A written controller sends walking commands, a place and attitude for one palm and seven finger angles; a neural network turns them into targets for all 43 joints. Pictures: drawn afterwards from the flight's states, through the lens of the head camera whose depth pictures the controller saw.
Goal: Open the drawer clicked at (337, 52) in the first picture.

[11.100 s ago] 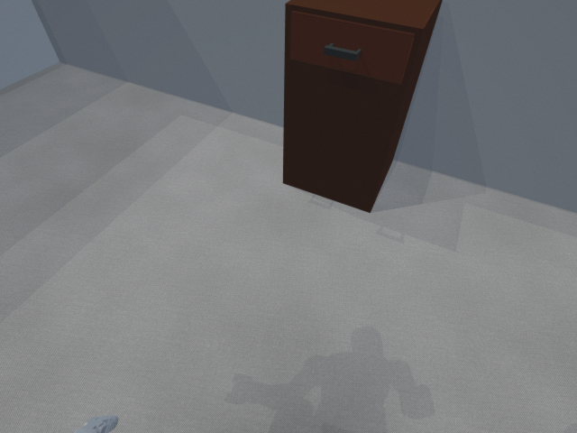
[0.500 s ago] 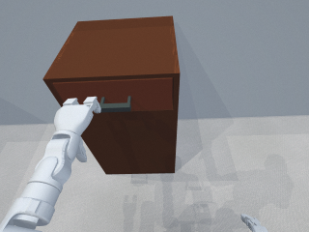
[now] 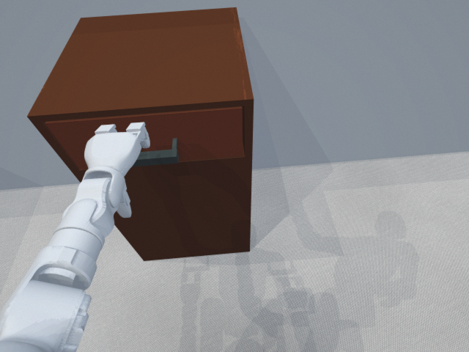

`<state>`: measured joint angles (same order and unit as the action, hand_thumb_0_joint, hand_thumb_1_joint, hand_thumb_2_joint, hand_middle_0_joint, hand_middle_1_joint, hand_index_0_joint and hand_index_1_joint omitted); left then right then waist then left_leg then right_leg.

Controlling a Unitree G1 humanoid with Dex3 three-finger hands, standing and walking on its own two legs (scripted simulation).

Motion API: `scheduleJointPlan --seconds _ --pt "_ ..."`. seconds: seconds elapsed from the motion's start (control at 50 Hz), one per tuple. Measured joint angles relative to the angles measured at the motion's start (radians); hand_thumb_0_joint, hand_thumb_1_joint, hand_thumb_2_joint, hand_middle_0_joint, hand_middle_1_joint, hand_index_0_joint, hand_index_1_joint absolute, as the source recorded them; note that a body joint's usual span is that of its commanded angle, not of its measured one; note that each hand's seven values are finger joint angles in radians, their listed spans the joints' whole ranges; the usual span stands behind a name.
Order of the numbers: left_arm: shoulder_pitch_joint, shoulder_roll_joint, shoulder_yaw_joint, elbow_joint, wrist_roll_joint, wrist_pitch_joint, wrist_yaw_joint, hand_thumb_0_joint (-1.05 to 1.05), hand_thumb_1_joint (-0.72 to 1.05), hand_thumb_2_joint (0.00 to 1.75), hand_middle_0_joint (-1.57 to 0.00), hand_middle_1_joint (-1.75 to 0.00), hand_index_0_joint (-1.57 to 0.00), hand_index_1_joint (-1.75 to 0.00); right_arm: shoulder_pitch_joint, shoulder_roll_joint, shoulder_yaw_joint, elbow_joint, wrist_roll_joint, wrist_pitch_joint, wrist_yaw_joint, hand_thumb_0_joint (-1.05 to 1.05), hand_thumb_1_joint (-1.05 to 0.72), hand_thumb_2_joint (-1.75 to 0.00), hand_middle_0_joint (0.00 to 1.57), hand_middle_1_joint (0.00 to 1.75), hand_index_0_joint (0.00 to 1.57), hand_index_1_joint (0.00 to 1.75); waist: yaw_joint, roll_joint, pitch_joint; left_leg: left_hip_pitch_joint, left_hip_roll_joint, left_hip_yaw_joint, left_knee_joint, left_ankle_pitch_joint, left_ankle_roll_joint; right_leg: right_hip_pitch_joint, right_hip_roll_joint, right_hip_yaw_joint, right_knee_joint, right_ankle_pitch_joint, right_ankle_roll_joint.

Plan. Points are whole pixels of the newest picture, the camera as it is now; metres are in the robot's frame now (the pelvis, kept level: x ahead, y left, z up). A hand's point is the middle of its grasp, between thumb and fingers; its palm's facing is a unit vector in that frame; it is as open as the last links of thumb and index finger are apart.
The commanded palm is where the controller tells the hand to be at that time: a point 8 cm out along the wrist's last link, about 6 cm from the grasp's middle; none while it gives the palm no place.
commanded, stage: move the hooked fingers above the handle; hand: left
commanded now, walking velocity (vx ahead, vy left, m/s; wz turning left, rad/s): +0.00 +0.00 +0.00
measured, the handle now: (152, 151) +0.54 +0.21 -0.02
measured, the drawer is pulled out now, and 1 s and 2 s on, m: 0.00 0.00 0.00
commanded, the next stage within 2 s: none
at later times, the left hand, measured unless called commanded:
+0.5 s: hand (141, 151) +0.49 +0.20 +0.04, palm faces -0.03 -0.02 -1.00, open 13.9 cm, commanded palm +0.46 +0.22 +0.10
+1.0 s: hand (141, 149) +0.48 +0.20 +0.05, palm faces +0.01 +0.00 -1.00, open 13.9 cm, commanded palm +0.46 +0.21 +0.10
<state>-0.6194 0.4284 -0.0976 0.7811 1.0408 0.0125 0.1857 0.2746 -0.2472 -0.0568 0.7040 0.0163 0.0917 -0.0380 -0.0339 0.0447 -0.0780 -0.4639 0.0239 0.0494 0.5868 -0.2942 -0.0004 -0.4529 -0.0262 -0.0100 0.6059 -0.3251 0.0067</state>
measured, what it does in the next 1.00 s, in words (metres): stands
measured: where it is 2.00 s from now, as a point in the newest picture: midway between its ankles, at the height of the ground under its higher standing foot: outside the picture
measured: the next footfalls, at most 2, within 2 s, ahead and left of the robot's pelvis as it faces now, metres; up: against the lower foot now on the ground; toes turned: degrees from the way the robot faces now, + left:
none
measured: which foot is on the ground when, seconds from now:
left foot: down 0.00-1.00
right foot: down 0.00-1.00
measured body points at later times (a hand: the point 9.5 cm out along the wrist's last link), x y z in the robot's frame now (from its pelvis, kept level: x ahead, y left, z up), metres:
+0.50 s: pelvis +0.00 +0.01 -0.01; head +0.09 +0.00 +0.43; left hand +0.48 +0.20 +0.09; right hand +0.01 -0.27 -0.14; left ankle -0.01 +0.12 -0.73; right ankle -0.02 -0.12 -0.73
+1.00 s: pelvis +0.00 +0.01 -0.01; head +0.08 +0.00 +0.43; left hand +0.48 +0.20 +0.10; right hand +0.04 -0.27 -0.14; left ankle -0.01 +0.12 -0.73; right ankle -0.02 -0.12 -0.73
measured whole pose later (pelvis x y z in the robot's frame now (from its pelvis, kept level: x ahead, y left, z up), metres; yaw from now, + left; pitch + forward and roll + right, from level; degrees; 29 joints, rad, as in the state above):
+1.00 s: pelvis +0.00 +0.01 -0.01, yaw +0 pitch +15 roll -1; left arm -0.85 0.42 -0.10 1.03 1.09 0.00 0.31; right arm 0.31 -0.26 -0.08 0.73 0.00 0.07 -0.01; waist -0.10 0.04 -0.12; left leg -0.62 0.03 0.04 0.68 -0.33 0.01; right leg -0.59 -0.02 -0.02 0.66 -0.34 0.01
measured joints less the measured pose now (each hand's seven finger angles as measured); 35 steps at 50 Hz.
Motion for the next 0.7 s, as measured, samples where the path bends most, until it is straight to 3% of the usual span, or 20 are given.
scheduleJointPlan --seconds 0.14,0.24,0.42,0.52,0.7 --pt "-0.055 0.028 0.035 0.085 0.031 -0.056 0.042 0.0 -0.49 0.3 -0.32 -1.2 -0.32 -1.2 0.024 -0.009 -0.01 0.006 -0.003 -0.008 0.002 0.01 -0.9 -0.9 0.2 0.3 0.21 0.3 -0.022 -0.012 -0.003 -0.052 0.007 -0.003 0.035 -0.014 -0.002 -0.048 0.006 -0.002 0.027 -0.01 -0.003" --pt "-0.109 0.042 0.038 0.143 0.04 -0.048 0.08 0.0 -0.49 0.3 -0.32 -1.2 -0.32 -1.2 0.039 -0.017 -0.022 0.018 -0.007 -0.015 0.011 0.01 -0.9 -0.9 0.2 0.3 0.21 0.3 -0.033 -0.012 -0.009 -0.1 0.009 -0.008 0.06 -0.02 -0.001 -0.09 0.008 -0.006 0.042 -0.012 -0.002" --pt "-0.197 0.023 0.02 0.235 0.039 -0.022 0.089 0.0 -0.49 0.3 -0.32 -1.2 -0.32 -1.2 0.061 -0.014 -0.027 0.038 -0.015 -0.011 0.026 0.01 -0.9 -0.9 0.2 0.3 0.21 0.3 -0.06 -0.007 -0.032 -0.147 0.011 -0.008 0.085 -0.032 0.003 -0.13 0.009 -0.005 0.051 -0.016 0.002" --pt "-0.226 0.024 0.058 0.272 0.054 -0.023 0.103 0.0 -0.49 0.3 -0.32 -1.2 -0.32 -1.2 0.067 -0.007 -0.018 0.03 -0.02 -0.008 0.027 0.01 -0.9 -0.9 0.2 0.3 0.21 0.3 -0.082 -0.005 -0.038 -0.167 0.014 0.004 0.095 -0.038 0.005 -0.155 0.012 0.007 0.061 -0.016 0.005" --pt "-0.169 0.03 0.082 0.255 0.057 0.007 0.114 0.0 -0.49 0.3 -0.33 -1.2 -0.32 -1.2 0.094 0.001 -0.017 0.022 -0.018 0.001 0.035 0.01 -0.9 -0.9 0.2 0.3 0.21 0.3 -0.068 0.009 -0.05 -0.156 0.018 0.02 0.088 -0.043 0.009 -0.151 0.016 0.023 0.054 -0.014 0.009"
